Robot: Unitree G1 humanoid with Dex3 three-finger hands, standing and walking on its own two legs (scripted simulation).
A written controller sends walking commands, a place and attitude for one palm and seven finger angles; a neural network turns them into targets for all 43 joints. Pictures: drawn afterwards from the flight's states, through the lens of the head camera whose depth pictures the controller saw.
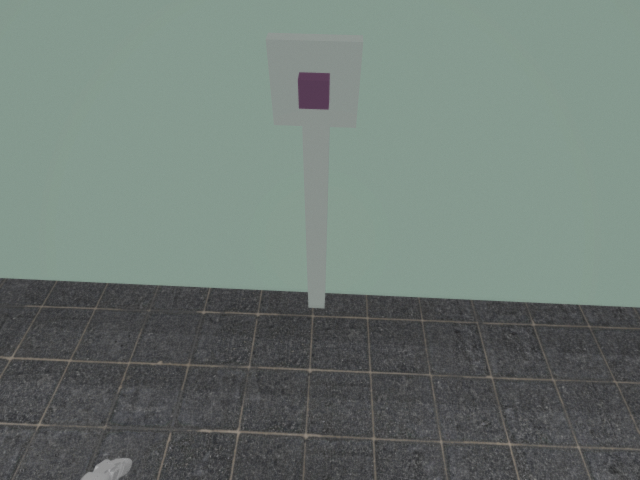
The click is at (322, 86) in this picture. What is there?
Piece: button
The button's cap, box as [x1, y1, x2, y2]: [298, 72, 329, 109]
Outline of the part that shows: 299,72 299,108 328,109 329,73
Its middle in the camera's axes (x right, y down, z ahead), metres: -0.01 -0.28 +0.74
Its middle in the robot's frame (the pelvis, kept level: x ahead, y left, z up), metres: +0.76 +0.05 +0.10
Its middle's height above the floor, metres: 0.87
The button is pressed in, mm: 0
